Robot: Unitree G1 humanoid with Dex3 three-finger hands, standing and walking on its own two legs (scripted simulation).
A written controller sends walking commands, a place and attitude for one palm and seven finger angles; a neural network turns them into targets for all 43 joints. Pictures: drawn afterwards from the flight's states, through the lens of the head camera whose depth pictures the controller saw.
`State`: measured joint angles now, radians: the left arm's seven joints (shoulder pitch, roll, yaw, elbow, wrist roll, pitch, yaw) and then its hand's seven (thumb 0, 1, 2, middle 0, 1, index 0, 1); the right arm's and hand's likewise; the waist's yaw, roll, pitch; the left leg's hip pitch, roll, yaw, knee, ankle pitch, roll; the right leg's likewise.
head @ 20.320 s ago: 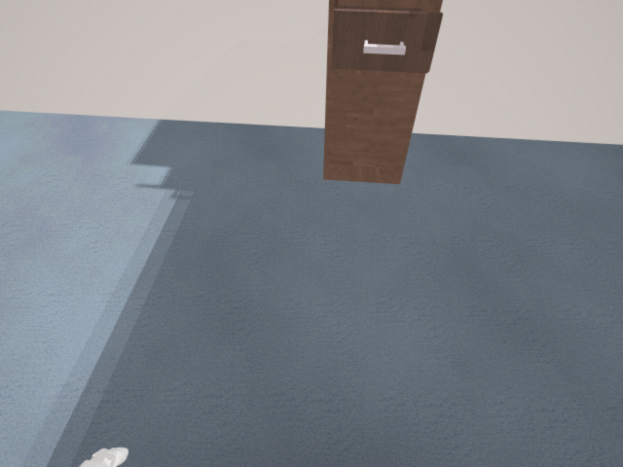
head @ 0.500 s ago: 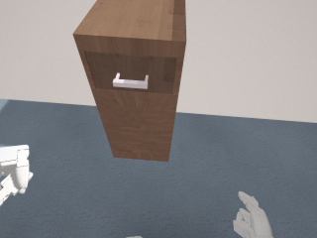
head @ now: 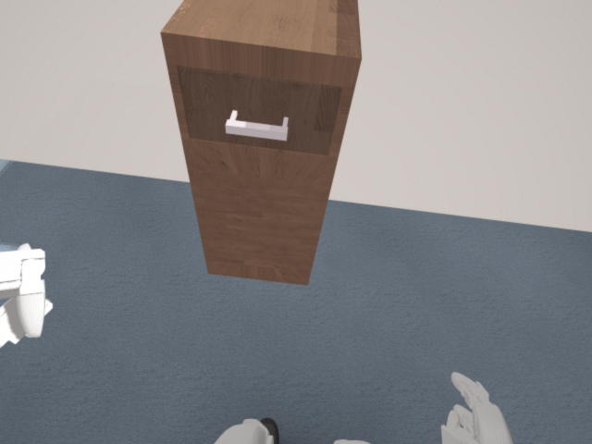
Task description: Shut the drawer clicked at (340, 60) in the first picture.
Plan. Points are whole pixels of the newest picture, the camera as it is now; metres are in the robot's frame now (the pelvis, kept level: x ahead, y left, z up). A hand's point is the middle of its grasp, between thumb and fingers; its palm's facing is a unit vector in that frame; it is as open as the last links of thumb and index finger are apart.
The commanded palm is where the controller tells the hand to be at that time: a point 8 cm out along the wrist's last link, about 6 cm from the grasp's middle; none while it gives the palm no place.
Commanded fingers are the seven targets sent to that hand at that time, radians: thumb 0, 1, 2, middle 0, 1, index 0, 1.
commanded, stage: step back with the hand held close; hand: left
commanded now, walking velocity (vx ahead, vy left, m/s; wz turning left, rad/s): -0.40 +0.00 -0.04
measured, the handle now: (258, 124) +0.73 +0.11 -0.01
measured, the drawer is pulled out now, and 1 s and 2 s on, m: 0.00 0.00 0.00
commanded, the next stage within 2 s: stop stepping back and stand still in 0.16 s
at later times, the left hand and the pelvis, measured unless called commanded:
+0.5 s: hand out of the picture +0.07 +0.28 +0.18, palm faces +0.25 -0.85 -0.46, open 3.3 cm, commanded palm +0.01 +0.33 +0.19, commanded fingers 0.00 0.90 0.90 -1.40 -1.60 -1.40 -1.60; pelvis -0.14 +0.06 -0.02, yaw -3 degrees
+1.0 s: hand out of the picture +0.01 +0.36 +0.21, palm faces +0.28 -0.83 -0.48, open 3.3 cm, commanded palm -0.04 +0.40 +0.19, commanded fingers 0.00 0.90 0.90 -1.40 -1.60 -1.40 -1.60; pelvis -0.20 +0.14 +0.04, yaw -6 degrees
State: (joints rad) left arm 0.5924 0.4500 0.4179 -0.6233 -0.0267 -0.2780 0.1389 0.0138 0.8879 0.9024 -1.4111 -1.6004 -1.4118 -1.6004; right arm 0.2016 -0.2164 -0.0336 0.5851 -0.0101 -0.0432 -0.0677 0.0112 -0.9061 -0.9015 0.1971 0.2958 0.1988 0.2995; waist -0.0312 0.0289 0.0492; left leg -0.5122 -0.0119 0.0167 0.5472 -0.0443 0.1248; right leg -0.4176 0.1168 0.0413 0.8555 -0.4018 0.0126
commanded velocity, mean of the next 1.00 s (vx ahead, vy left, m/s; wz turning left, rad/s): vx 0.10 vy -0.09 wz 0.00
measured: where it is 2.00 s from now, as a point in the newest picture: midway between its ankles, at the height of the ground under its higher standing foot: outside the picture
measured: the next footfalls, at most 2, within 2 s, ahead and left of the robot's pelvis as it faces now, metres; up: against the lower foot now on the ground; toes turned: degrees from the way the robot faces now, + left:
right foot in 0.22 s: -0.16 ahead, -0.13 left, +0.00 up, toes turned -8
left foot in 0.64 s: -0.10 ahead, +0.20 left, +0.00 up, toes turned -2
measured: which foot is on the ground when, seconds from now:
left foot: down 0.00-0.44, up 0.46-0.62, down 0.64-1.00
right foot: up 0.00-0.20, down 0.22-0.62, up 0.64-1.00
